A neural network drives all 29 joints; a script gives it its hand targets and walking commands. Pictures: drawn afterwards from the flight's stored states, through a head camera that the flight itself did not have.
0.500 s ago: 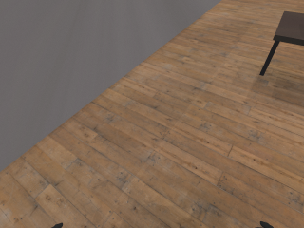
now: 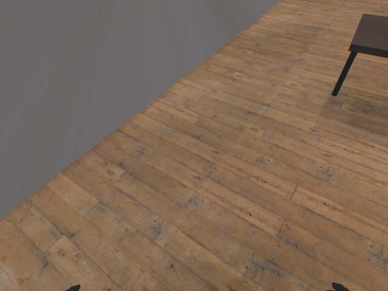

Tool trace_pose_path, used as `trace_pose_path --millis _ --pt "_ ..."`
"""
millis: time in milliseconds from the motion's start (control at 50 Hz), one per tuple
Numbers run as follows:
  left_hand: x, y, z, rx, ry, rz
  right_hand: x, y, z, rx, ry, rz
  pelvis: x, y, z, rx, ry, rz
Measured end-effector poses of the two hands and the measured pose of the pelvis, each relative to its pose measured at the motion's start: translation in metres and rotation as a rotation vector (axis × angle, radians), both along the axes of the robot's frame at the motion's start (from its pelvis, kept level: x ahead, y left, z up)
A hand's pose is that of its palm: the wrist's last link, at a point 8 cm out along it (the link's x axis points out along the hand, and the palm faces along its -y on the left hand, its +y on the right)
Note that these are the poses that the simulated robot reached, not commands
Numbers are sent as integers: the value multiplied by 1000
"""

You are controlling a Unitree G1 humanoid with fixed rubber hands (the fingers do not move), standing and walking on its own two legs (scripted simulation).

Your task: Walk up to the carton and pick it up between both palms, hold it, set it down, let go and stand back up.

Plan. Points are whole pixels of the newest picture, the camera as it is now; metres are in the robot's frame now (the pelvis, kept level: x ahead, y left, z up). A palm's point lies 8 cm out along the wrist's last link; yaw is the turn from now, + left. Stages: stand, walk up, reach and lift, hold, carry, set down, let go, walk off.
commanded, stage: stand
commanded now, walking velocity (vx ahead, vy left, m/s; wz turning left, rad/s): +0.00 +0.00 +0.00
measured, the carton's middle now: out of the picture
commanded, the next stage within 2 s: walk up in 0.38 s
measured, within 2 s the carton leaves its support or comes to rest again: neither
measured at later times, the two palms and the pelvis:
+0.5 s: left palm out of the picture +0.09 +0.31 -0.09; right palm out of the picture +0.11 -0.29 -0.11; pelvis +0.00 +0.00 +0.00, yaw +0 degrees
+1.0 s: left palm (114, 275) +0.19 +0.21 -0.09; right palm out of the picture +0.14 -0.51 -0.09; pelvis +0.07 -0.13 -0.02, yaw -7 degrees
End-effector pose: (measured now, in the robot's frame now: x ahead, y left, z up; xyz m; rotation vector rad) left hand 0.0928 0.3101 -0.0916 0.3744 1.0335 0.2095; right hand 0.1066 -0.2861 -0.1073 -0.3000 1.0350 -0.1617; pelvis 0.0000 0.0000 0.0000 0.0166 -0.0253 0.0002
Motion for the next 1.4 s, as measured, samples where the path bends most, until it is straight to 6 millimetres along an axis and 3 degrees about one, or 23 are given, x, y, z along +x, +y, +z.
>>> trace_pose_path --millis 580,660,780,860,920,980,1060,1140,1300,1400 --pt "-1 -1 1 2 2 1 0 -1 1 2 -3 -2 0 -1 1 2 -4 -1" --pt "7 3 6 -27 24 -25 -5 -21 9 -43 -10 -31 3 -4 3 -7 -5 -18" --pt "40 1 19 -24 15 -58 -9 -91 41 -173 -18 -88 20 -33 8 -42 -17 -56" --pt "65 -25 21 -21 11 -75 1 -145 52 -230 -26 -116 37 -64 5 -45 -21 -73" --pt "84 -56 16 -4 26 -90 13 -187 45 -246 -20 -126 51 -95 -4 -26 -7 -90" --pt "94 -86 0 27 54 -98 27 -224 21 -242 -14 -140 63 -125 -24 -4 -1 -113" --pt "97 -119 1 8 123 -94 39 -233 16 -183 9 -182 83 -145 -14 -9 27 -150" --pt "122 -133 1 22 166 -124 47 -250 22 -189 32 -219 107 -160 -9 -18 51 -188" --pt "216 -155 -8 5 140 -224 70 -261 30 -218 9 -305 168 -167 -12 -37 36 -280" --pt "288 -181 -8 -21 85 -308 50 -259 36 -238 61 -379 207 -172 -8 -42 -2 -322"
